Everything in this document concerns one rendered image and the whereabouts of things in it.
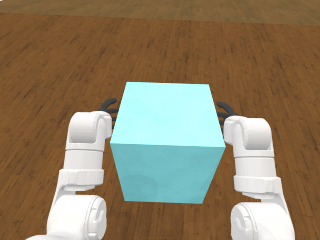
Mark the left robot forearm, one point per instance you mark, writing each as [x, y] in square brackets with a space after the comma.
[85, 144]

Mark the left robot hand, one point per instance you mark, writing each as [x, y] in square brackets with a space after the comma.
[104, 107]

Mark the right robot upper arm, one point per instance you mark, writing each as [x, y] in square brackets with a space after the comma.
[260, 221]

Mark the carton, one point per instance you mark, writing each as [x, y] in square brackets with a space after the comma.
[167, 142]

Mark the left robot upper arm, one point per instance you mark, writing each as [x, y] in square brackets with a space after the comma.
[76, 217]

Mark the right robot forearm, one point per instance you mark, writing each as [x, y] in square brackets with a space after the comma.
[253, 151]

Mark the right robot hand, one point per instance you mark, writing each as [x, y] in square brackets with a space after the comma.
[228, 109]

